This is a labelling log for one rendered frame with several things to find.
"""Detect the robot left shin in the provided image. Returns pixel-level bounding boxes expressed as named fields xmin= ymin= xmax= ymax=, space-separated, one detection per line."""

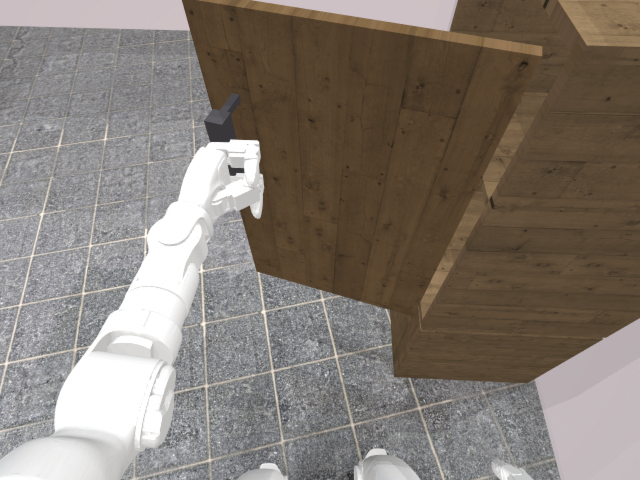
xmin=260 ymin=463 xmax=281 ymax=473

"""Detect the left robot hand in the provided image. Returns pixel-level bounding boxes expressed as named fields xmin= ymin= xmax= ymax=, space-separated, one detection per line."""
xmin=178 ymin=140 xmax=264 ymax=225

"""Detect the robot left forearm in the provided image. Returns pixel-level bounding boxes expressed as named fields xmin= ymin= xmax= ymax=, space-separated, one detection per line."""
xmin=54 ymin=201 xmax=214 ymax=431

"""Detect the robot right thigh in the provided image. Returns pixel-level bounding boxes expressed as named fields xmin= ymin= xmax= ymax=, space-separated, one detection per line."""
xmin=354 ymin=455 xmax=420 ymax=480

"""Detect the right robot hand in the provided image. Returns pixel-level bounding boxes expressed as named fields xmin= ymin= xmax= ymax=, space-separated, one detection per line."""
xmin=491 ymin=459 xmax=533 ymax=480

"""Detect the left robot upper arm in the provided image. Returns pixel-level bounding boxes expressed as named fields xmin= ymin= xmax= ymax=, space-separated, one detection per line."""
xmin=0 ymin=351 xmax=176 ymax=480

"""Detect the handle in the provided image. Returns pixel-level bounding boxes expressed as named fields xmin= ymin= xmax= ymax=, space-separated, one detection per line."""
xmin=204 ymin=93 xmax=244 ymax=176

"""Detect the cupboard door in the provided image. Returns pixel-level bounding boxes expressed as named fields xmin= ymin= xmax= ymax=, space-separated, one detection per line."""
xmin=182 ymin=0 xmax=542 ymax=316

